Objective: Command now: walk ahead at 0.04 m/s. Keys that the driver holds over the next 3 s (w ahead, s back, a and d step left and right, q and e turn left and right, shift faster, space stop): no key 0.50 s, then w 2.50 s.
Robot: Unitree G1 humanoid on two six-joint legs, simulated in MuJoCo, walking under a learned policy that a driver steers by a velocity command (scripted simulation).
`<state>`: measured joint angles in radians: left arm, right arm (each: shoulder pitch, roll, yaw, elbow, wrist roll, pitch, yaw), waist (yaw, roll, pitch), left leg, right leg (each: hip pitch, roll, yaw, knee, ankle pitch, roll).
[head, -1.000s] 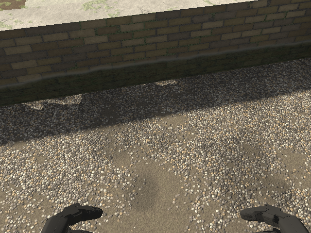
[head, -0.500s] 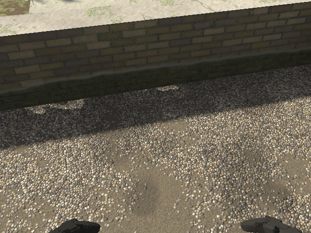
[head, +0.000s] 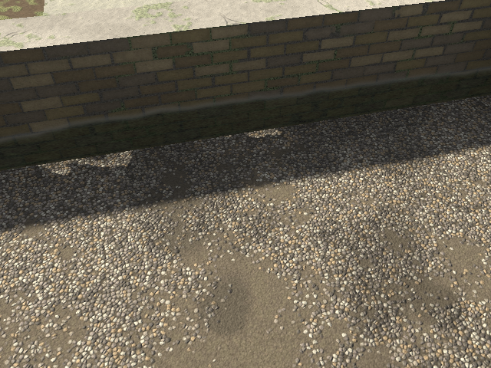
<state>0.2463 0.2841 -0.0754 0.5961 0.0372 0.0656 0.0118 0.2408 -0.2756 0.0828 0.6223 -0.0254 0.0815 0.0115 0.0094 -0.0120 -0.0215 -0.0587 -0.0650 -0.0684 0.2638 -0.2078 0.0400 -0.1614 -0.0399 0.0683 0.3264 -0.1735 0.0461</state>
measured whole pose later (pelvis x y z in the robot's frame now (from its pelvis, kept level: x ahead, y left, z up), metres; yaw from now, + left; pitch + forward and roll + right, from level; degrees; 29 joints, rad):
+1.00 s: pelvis +0.00 -0.01 +0.00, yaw +0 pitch +0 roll +1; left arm 0.17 0.25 -0.12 0.49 0.07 0.04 0.01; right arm 0.14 -0.25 0.13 0.55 -0.08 0.07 0.00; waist 0.01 -0.01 -0.02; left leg -0.08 -0.06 -0.08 0.33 -0.24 0.03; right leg -0.18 -0.03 0.07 0.38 -0.20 0.04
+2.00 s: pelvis +0.00 -0.01 +0.00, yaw +0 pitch +0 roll +0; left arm 0.13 0.27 -0.14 0.47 0.08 0.04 -0.01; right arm 0.12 -0.26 0.14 0.48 -0.08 0.06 0.02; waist 0.01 -0.01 -0.03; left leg -0.10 -0.05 -0.09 0.35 -0.25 0.02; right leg -0.19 -0.02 0.07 0.38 -0.20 0.04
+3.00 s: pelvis +0.00 -0.01 +0.00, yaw +0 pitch +0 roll +0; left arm 0.14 0.26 -0.14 0.48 0.08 0.04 0.00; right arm 0.12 -0.26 0.14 0.51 -0.08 0.06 0.02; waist 0.01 -0.01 -0.03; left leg -0.09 -0.06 -0.10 0.33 -0.24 0.03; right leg -0.18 -0.03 0.08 0.36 -0.19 0.04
